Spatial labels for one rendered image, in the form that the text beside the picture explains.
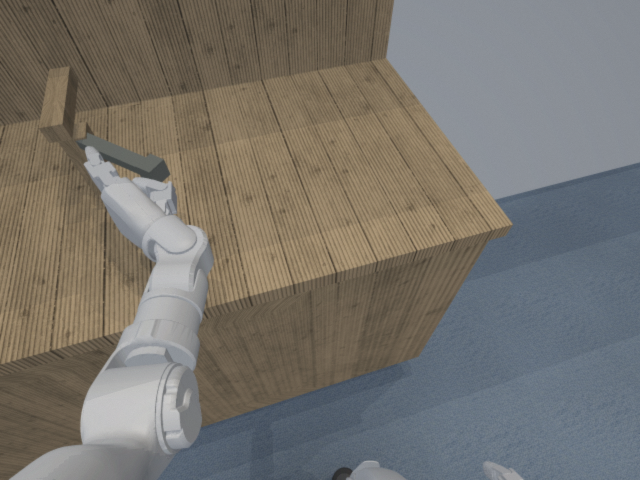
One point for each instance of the left robot hand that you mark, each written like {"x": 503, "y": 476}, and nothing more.
{"x": 133, "y": 205}

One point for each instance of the robot left upper arm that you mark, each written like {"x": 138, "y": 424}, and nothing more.
{"x": 135, "y": 420}

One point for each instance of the counter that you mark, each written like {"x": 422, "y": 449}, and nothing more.
{"x": 341, "y": 219}

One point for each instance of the right robot shin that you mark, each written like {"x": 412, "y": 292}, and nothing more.
{"x": 366, "y": 464}

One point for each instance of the tap lever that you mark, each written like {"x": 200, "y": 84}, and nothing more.
{"x": 151, "y": 167}

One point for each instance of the left robot forearm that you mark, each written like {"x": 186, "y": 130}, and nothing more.
{"x": 171, "y": 309}

